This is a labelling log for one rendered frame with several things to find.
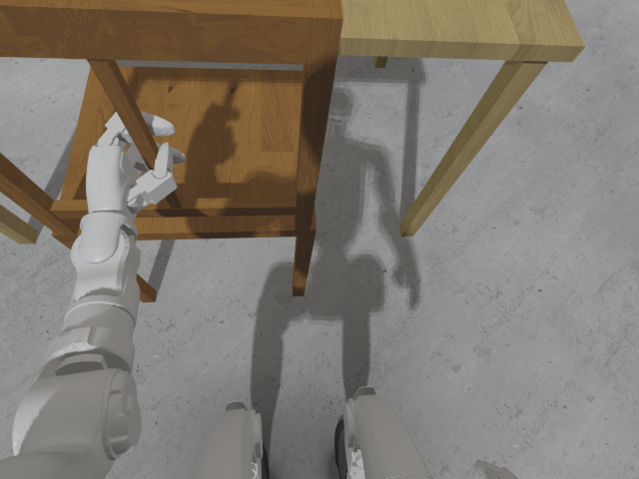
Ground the chair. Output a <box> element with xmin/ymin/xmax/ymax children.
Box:
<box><xmin>0</xmin><ymin>0</ymin><xmax>343</xmax><ymax>302</ymax></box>

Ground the robot right thigh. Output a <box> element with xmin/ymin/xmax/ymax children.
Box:
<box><xmin>342</xmin><ymin>395</ymin><xmax>433</xmax><ymax>479</ymax></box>

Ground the left robot hand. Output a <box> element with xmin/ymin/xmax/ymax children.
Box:
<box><xmin>86</xmin><ymin>112</ymin><xmax>186</xmax><ymax>222</ymax></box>

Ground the robot left upper arm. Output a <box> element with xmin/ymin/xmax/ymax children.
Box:
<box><xmin>0</xmin><ymin>368</ymin><xmax>142</xmax><ymax>479</ymax></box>

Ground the robot left forearm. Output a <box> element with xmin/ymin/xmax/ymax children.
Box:
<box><xmin>12</xmin><ymin>211</ymin><xmax>141</xmax><ymax>456</ymax></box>

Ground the table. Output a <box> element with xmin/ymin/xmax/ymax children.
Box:
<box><xmin>0</xmin><ymin>0</ymin><xmax>585</xmax><ymax>244</ymax></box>

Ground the robot thigh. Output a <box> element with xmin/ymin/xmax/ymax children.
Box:
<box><xmin>342</xmin><ymin>395</ymin><xmax>433</xmax><ymax>479</ymax></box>
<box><xmin>193</xmin><ymin>408</ymin><xmax>263</xmax><ymax>479</ymax></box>

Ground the robot left thigh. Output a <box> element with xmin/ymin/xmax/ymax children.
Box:
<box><xmin>193</xmin><ymin>408</ymin><xmax>263</xmax><ymax>479</ymax></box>

